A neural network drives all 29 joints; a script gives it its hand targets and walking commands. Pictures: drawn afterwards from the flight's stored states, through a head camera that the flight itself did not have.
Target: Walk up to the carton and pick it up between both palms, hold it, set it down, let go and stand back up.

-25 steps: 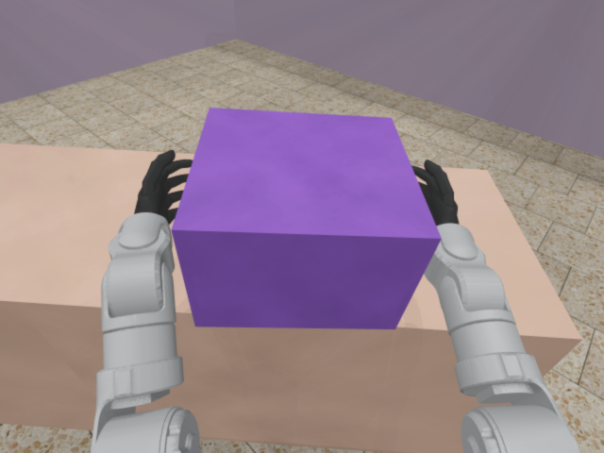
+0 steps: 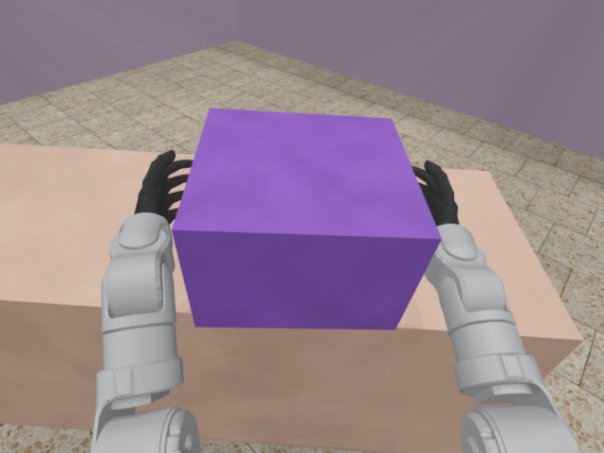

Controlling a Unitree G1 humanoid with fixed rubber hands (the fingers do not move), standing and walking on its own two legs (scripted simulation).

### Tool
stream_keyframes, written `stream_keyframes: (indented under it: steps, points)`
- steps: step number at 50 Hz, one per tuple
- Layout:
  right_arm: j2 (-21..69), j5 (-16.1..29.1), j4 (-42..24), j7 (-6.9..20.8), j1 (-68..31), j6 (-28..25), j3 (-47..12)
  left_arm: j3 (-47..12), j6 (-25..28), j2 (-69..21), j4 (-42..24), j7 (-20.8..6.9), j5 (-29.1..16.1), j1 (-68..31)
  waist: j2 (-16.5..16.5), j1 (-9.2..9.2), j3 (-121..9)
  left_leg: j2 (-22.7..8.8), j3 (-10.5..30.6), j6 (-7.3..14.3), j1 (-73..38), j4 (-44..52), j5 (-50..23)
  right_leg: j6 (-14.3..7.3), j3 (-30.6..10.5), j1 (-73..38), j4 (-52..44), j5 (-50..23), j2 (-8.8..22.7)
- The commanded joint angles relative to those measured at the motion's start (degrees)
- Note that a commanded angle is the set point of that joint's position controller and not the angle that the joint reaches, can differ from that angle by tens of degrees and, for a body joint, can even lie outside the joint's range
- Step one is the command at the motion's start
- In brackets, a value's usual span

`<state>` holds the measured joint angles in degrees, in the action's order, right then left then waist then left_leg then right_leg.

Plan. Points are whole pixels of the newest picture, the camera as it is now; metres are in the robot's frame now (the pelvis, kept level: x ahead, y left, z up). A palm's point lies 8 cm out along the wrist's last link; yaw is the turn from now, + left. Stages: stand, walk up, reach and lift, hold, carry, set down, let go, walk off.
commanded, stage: hold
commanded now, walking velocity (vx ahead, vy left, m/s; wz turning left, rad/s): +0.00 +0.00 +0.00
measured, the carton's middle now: (299, 215) +0.40 +0.00 +0.14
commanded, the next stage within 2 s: set down in 0.38 s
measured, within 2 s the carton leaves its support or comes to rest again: neither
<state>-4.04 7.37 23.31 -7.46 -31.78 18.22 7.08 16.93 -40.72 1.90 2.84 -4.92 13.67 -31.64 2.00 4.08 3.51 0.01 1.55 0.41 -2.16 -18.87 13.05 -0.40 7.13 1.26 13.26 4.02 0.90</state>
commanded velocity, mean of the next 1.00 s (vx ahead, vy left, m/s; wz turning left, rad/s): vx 0.00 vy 0.00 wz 0.00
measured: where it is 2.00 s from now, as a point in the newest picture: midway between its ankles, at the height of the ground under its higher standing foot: outside the picture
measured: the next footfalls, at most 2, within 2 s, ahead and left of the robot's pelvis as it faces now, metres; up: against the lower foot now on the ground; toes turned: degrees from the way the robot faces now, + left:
none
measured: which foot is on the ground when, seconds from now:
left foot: down 0.00-1.00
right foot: down 0.00-1.00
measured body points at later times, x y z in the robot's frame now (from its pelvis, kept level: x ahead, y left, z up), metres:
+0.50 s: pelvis +0.00 +0.00 +0.00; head -0.03 +0.02 +0.45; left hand +0.37 +0.17 +0.19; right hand +0.36 -0.19 +0.17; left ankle -0.02 +0.11 -0.75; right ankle +0.05 -0.12 -0.75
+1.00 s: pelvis +0.02 +0.00 +0.00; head +0.02 +0.03 +0.45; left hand +0.41 +0.16 +0.14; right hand +0.38 -0.19 +0.12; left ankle -0.02 +0.11 -0.75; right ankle +0.05 -0.12 -0.75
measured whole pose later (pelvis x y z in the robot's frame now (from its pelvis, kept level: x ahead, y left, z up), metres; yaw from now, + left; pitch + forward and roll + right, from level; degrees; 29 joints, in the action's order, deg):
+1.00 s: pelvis +0.02 +0.00 +0.00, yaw +2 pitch -6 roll -2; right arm -3.6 2.3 30.4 -5.9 -25.5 -2.0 10.2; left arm 11.7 -20.7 1.4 13.2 -1.5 10.7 -28.1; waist 1.9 3.7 4.5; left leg -0.2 3.2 0.2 -1.0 -19.8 15.0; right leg 0.0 8.7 1.4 13.4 6.1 0.8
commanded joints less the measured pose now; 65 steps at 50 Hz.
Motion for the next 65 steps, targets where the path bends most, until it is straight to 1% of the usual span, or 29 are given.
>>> stream_keyframes:
  steps: [1, 4, 6, 10, 16, 19, 20, 21, 23, 24, 26, 28, 30, 32, 34, 37, 41, 42, 46, 48, 50, 52, 56, 61, 65]
  points:
    - [27.3, 4.5, -16.5, 6.5, -41.4, -3.7, -25.3, -26.1, 2.7, -27.2, -6.0, -6.4, -7.7, -32.1, -3.0, 0.38, -20.6, 2.2, -2.1, -2.5, 9.9, 3.5, -18.1, 0.7, -2.1, -18.3, 2.5, -7.2, -2.6]
    - [27.8, 4.7, -17.3, 6.5, -42.0, -3.9, -25.6, -26.7, 2.9, -27.3, -6.7, -6.2, -8.1, -32.7, -2.9, 0.27, -21.5, 2.3, -2.0, -2.4, 10.0, 3.3, -18.1, 0.7, -2.2, -18.5, 2.7, -7.4, -2.5]
    - [27.6, 4.7, -17.2, 6.5, -42.1, -4.0, -25.4, -26.9, 3.1, -27.4, -6.5, -6.1, -8.2, -33.0, -3.1, 0.52, -21.6, 2.2, -2.0, -2.4, 9.8, 3.2, -17.8, 0.7, -2.1, -18.1, 2.7, -7.1, -2.5]
    - [27.5, 4.0, -15.5, 6.6, -41.8, -3.7, -24.5, -26.0, 2.9, -27.1, -5.0, -6.2, -7.7, -33.0, -2.7, 0.38, -19.9, 2.2, -2.2, -2.2, 11.0, 4.0, -14.8, 0.7, -2.0, -17.7, 2.3, -4.9, -2.4]
    - [27.9, 4.3, -16.2, 6.4, -41.9, -4.0, -25.2, -26.5, 3.2, -27.2, -5.5, -6.3, -8.0, -32.9, -2.9, 0.33, -21.8, 2.4, -2.1, -2.3, 10.1, 3.4, -17.4, 0.8, -2.2, -18.5, 2.7, -7.6, -2.4]
    - [27.8, 4.3, -16.0, 6.3, -41.7, -4.0, -25.1, -26.2, 3.1, -27.3, -5.4, -6.4, -7.9, -32.6, -2.6, 0.46, -21.0, 2.4, -2.1, -2.2, 10.2, 3.6, -16.8, 0.8, -2.2, -18.4, 2.5, -7.2, -2.4]
    - [27.4, 4.0, -19.5, 6.4, -41.8, -4.7, -24.5, -27.8, 3.9, -27.2, -7.1, -6.8, -8.6, -32.8, -3.3, 0.66, -23.1, 2.4, -2.2, -2.2, 10.1, 3.2, -17.2, 1.2, -1.5, -20.3, 2.9, -8.5, -2.7]
    - [27.4, 3.8, -20.4, 6.5, -42.1, -5.1, -24.8, -28.4, 4.5, -27.5, -7.7, -7.0, -9.0, -33.1, -3.6, 0.91, -23.9, 2.5, -2.1, -2.3, 9.8, 3.0, -18.3, 1.3, -1.4, -20.8, 3.2, -9.8, -2.8]
    - [26.6, 2.2, -19.2, 6.6, -41.4, -6.2, -23.5, -27.4, 5.8, -26.8, -6.0, -7.2, -8.5, -33.4, -3.2, 1.45, -22.6, 2.6, -2.0, -2.4, 10.1, 3.3, -16.8, 1.5, -1.1, -20.0, 3.1, -9.0, -2.6]
    - [26.2, 1.3, -17.9, 6.8, -41.1, -6.8, -22.6, -26.4, 6.5, -26.1, -4.4, -7.4, -7.8, -33.4, -3.0, 1.34, -21.0, 2.6, -2.1, -2.2, 10.9, 3.8, -14.3, 1.5, -0.9, -19.6, 2.8, -7.0, -2.4]
    - [25.6, -0.8, -15.5, 7.4, -40.5, -8.7, -20.6, -24.1, 8.0, -25.5, -1.7, -7.9, -6.4, -33.0, -2.6, 0.75, -18.3, 2.5, -2.5, -1.8, 12.8, 5.3, -9.2, 1.4, -0.8, -19.0, 2.2, -2.7, -1.8]
    - [25.0, -2.7, -13.6, 8.0, -39.8, -11.4, -18.9, -22.2, 9.9, -24.8, 0.6, -8.1, -5.2, -32.1, -2.2, 0.09, -16.5, 2.3, -2.8, -1.4, 14.3, 6.4, -5.9, 1.4, -0.5, -19.3, 1.9, -0.2, -1.3]
    - [24.2, -4.7, -11.5, 8.4, -38.8, -14.2, -17.4, -20.5, 11.9, -24.1, 3.4, -8.3, -4.0, -30.7, -1.8, -0.45, -15.0, 2.2, -3.1, -1.2, 14.6, 6.9, -4.4, 1.4, -0.3, -19.4, 1.8, 1.0, -1.0]
    - [23.6, -6.2, -9.3, 8.6, -37.5, -16.8, -16.2, -19.6, 13.7, -23.9, 5.6, -8.4, -3.1, -29.4, -1.7, -0.66, -13.8, 2.0, -3.4, -1.3, 14.4, 7.2, -4.5, 1.4, 0.0, -19.3, 1.5, 1.6, -0.9]
    - [23.2, -6.9, -8.3, 8.7, -37.0, -19.1, -15.8, -19.7, 15.2, -24.4, 6.8, -8.2, -3.1, -28.2, -1.6, -0.93, -13.8, 1.9, -3.5, -1.7, 13.6, 6.7, -6.1, 1.3, 0.3, -19.2, 1.6, 1.0, -1.0]
    - [22.7, -7.7, -7.9, 8.6, -36.7, -22.2, -15.7, -21.5, 17.4, -25.6, 7.4, -7.3, -3.8, -27.6, -1.6, -0.53, -15.8, 1.7, -3.4, -2.6, 11.5, 5.3, -10.8, 1.2, 0.7, -18.9, 2.0, -2.0, -1.3]
    - [22.4, -7.3, -9.4, 8.3, -37.1, -25.3, -17.4, -26.3, 20.5, -27.6, 5.6, -5.4, -6.1, -28.2, -2.1, 0.28, -21.4, 1.4, -2.4, -4.2, 7.5, 2.2, -21.3, 1.1, 1.1, -18.8, 3.1, -8.6, -2.1]
    - [22.4, -7.1, -10.0, 8.2, -37.1, -25.8, -18.2, -27.5, 21.1, -27.9, 5.1, -4.8, -6.5, -28.2, -2.0, 0.37, -22.4, 1.4, -2.2, -4.4, 6.7, 1.5, -23.9, 1.3, 1.1, -18.6, 3.3, -10.4, -2.2]
    - [22.7, -5.4, -10.7, 8.0, -36.2, -26.6, -20.5, -31.2, 23.0, -28.5, 2.2, -3.0, -8.0, -28.9, -2.9, 0.78, -26.7, 1.3, -1.3, -5.1, 5.1, -0.4, -30.5, 1.4, 0.4, -18.6, 4.3, -15.5, -2.4]
    - [22.5, -4.7, -11.1, 7.9, -35.6, -26.3, -21.5, -31.7, 23.2, -28.4, 1.9, -2.4, -8.2, -28.4, -2.9, 0.67, -27.4, 1.5, -1.0, -5.2, 4.8, -1.1, -32.7, 1.6, 0.1, -18.5, 4.6, -17.5, -2.5]
    - [22.4, -4.0, -10.0, 7.8, -34.5, -25.4, -21.8, -31.1, 22.9, -27.7, 2.1, -2.2, -7.8, -27.7, -2.5, 0.44, -26.3, 1.6, -0.8, -4.9, 6.0, -0.7, -31.9, 1.7, -0.3, -19.0, 4.6, -18.2, -2.4]
    - [22.3, -3.9, -9.3, 7.8, -33.5, -24.6, -21.7, -29.9, 22.2, -27.3, 3.0, -2.5, -7.2, -26.5, -2.1, 0.28, -25.0, 1.9, -1.0, -4.4, 7.4, 0.0, -29.1, 1.9, -0.6, -20.0, 4.5, -18.9, -2.0]
    - [22.0, -3.9, -8.1, 7.7, -32.5, -23.8, -20.6, -27.9, 21.2, -26.8, 4.4, -3.2, -5.9, -25.2, -2.1, 0.13, -23.1, 2.1, -1.2, -4.0, 8.7, 0.8, -26.7, 2.0, -0.7, -20.6, 4.6, -19.9, -1.7]
    - [21.4, -5.3, -6.0, 8.2, -32.8, -24.3, -17.8, -26.7, 21.8, -27.4, 6.9, -3.5, -5.2, -26.1, -2.7, 0.48, -21.9, 1.6, -1.2, -4.4, 8.0, 1.2, -25.5, 1.5, 0.0, -18.3, 4.0, -16.8, -1.9]
    - [20.9, -6.8, -4.0, 8.9, -34.3, -25.6, -15.1, -26.9, 23.6, -28.6, 9.3, -2.7, -5.6, -28.7, -3.6, 0.86, -23.3, 0.9, -1.0, -5.3, 5.9, 0.6, -27.2, 0.9, 0.8, -15.1, 3.4, -13.5, -2.4]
